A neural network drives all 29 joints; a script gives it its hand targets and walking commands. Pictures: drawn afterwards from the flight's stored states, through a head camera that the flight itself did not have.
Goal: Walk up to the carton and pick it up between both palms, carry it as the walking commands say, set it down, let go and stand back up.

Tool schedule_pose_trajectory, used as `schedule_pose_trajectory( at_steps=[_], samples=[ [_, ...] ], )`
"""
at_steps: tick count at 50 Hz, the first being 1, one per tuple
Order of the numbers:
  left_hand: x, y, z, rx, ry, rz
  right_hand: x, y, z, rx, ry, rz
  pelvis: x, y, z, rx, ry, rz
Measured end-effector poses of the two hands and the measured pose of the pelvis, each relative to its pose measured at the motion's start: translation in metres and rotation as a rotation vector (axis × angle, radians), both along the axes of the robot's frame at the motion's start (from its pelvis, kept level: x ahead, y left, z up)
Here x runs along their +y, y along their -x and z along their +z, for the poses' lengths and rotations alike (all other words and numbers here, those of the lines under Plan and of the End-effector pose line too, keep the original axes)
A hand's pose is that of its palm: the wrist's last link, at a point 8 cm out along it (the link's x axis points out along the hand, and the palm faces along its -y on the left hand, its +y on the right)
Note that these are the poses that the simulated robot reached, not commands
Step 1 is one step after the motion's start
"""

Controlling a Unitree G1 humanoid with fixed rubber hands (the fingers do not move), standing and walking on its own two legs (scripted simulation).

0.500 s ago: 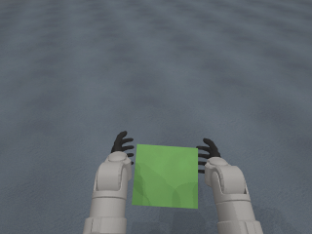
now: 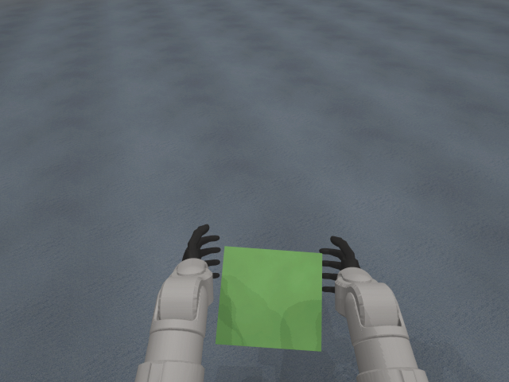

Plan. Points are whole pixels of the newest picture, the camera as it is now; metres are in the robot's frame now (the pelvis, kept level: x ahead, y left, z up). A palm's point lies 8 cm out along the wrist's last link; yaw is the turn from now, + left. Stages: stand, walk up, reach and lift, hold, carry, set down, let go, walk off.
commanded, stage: carry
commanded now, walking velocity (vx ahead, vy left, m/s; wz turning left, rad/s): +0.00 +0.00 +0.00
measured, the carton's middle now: (266, 293) +0.33 -0.01 -0.07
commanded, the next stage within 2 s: none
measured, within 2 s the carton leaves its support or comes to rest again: neither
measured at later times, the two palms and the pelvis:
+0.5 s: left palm (195, 271) +0.31 +0.11 +0.05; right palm (350, 284) +0.29 -0.14 +0.04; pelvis +0.00 +0.00 +0.00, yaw +0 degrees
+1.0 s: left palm (194, 273) +0.31 +0.11 +0.05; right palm (349, 284) +0.29 -0.13 +0.04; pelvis +0.00 +0.00 +0.00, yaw +0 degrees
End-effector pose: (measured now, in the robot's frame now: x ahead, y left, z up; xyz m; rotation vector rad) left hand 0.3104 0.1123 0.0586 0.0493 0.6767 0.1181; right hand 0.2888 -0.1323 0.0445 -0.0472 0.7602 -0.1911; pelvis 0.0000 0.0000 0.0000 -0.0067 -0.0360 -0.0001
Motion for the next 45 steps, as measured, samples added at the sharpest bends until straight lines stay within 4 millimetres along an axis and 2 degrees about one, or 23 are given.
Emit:
schedule_pose_trajectory(
  at_steps=[45],
  samples=[
    [0.0002,0.0020,-0.0069,-0.010,0.000,-0.020,-0.0016,0.0039,-0.0077,-0.008,0.000,0.022,-0.0001,-0.0004,-0.0002,0.001,-0.002,-0.004]
  ],
)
